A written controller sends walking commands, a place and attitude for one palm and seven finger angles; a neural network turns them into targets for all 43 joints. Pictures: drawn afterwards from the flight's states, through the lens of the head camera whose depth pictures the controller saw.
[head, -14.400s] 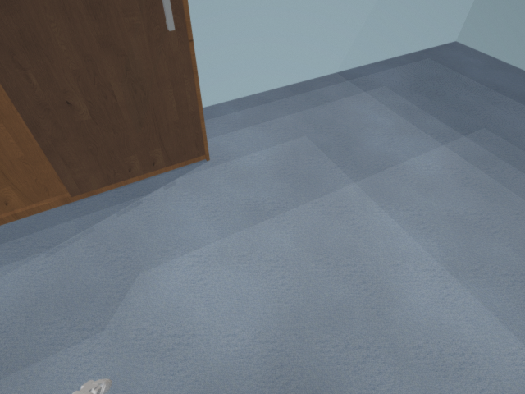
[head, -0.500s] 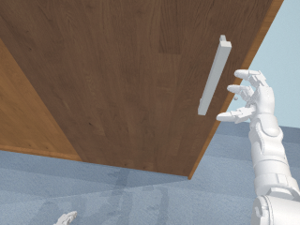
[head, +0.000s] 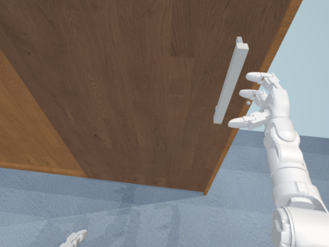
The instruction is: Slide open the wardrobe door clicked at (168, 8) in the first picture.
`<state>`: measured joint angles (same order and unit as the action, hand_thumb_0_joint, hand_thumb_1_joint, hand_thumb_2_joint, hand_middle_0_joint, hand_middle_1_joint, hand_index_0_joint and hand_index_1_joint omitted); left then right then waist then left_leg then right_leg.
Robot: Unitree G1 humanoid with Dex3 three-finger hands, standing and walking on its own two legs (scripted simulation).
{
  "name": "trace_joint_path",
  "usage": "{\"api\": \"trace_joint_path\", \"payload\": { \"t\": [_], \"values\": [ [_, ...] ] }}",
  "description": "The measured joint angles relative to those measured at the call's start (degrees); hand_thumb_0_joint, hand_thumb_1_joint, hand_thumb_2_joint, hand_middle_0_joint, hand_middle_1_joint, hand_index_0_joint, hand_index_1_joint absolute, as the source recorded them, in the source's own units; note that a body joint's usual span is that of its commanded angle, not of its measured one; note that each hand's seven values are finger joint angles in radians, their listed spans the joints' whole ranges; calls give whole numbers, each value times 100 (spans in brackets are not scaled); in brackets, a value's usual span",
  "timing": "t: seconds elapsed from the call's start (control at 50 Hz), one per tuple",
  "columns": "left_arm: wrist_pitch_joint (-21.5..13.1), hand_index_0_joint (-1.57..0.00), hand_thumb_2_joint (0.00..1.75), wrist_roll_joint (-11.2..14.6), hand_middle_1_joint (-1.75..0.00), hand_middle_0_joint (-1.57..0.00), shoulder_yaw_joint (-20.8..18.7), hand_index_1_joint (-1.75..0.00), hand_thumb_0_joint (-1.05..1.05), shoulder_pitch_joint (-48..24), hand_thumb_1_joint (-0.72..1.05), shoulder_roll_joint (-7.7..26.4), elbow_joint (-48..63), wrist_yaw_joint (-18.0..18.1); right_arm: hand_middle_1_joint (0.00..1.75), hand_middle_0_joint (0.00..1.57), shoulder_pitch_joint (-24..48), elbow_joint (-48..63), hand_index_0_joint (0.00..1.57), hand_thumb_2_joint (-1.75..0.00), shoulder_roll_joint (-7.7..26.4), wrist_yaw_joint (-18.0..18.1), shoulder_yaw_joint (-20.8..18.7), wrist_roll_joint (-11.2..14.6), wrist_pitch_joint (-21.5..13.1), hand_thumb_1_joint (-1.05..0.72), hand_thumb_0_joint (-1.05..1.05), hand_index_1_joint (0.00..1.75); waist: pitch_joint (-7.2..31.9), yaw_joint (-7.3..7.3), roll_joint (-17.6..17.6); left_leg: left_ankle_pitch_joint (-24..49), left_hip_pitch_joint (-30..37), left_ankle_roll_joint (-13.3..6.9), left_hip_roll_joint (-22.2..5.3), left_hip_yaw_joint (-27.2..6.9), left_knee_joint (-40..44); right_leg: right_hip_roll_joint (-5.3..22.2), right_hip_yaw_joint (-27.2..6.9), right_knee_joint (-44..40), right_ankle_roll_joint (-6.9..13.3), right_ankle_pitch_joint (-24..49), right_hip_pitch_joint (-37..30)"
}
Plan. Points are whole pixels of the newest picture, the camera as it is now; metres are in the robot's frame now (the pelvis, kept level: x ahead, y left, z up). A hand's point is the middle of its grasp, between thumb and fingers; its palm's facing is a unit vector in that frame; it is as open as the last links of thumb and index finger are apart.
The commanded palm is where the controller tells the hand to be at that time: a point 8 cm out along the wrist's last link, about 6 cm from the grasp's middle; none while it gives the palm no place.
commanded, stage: feel for the door with the fingertips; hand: right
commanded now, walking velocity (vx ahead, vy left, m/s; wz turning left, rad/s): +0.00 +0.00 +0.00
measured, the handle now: (227, 85) +0.51 -0.10 +0.13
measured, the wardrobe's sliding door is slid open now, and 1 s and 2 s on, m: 0.00 0.00 0.00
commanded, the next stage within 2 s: slide the fingers in behind the handle in 0.50 s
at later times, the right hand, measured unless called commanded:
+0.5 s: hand (241, 96) +0.46 -0.13 +0.14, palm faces +0.03 +1.00 +0.00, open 14.0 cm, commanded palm +0.44 -0.19 +0.14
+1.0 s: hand (239, 99) +0.46 -0.13 +0.13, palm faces +0.01 +1.00 +0.02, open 13.9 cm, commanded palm +0.42 -0.18 +0.14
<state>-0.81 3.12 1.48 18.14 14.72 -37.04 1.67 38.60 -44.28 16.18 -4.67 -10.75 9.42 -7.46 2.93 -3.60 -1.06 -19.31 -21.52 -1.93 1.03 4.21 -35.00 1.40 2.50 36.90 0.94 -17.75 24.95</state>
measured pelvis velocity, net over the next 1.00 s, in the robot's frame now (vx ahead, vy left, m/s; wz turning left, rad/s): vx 0.00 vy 0.00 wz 0.02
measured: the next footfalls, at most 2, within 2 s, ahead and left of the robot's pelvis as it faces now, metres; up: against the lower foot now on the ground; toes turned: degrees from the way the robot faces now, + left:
none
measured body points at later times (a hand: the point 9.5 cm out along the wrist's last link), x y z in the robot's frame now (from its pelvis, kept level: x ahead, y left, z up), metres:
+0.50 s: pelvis -0.01 +0.00 +0.00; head +0.03 +0.00 +0.45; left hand +0.06 +0.26 -0.12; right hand +0.45 -0.19 +0.14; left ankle -0.02 +0.10 -0.73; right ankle +0.01 -0.11 -0.73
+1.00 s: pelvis +0.00 +0.00 +0.00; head +0.03 -0.01 +0.45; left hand +0.05 +0.25 -0.12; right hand +0.45 -0.18 +0.13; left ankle -0.02 +0.10 -0.72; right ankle +0.01 -0.11 -0.72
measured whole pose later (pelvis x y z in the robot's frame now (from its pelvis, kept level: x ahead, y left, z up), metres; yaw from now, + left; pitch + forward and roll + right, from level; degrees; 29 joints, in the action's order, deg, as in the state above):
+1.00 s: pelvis +0.00 +0.00 +0.00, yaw +1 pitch +8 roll +1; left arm -1.7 2.2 1.1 21.5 14.6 -37.5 -0.2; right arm 42.9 -52.0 15.3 -3.4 -12.5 8.3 -11.0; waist 4.3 -4.9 -1.0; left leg -19.1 -24.8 -1.6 1.3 3.0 -36.1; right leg 1.8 3.6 38.0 1.3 -18.1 27.8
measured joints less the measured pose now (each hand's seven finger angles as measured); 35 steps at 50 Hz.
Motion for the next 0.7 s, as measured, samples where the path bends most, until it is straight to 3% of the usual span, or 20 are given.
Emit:
{"api": "trace_joint_path", "payload": {
  "t": [0.12, 0.32, 0.52, 0.7],
  "values": [
    [-33, -20, 90, -29, -30, -20, -12, -30, 0, 71, 90, 10, -100, -32, 120, 30, 182, -190, 30, -30, -160, 94, -23, 23, 17, 50, -1, 120, 65, -58, -12, 29, -56, 9, -5, -46, 9, -3, 46, -48, 11, 34, 20],
    [-30, -20, 90, -62, -30, -20, -26, -30, 0, 163, 90, -32, -24, -82, 120, 30, 28, -154, 30, -30, -148, 333, -129, -159, -103, 50, -1, 120, 41, -119, 13, 49, -57, -2, 34, -108, 6, 38, 104, -56, 0, 33, -10],
    [-122, -20, 90, -67, -30, -20, 4, -30, 0, 91, 90, 3, -172, -39, 120, 30, 839, -1020, 30, -30, 34, 216, -108, -138, -202, 50, -1, 121, -38, -150, 20, 69, -219, 2, 7, -19, -19, 8, 14, 0, 7, 73, 202],
    [-141, -20, 90, -105, -30, -20, -29, -30, 0, 266, 90, 30, -188, -109, 126, 38, 1024, -1381, 38, -30, 93, 87, -175, -210, -494, 50, -1, 125, 60, -148, 42, 25, -405, 8, -2, -2, -123, 2, -5, 118, 15, 28, 403]
  ]
}}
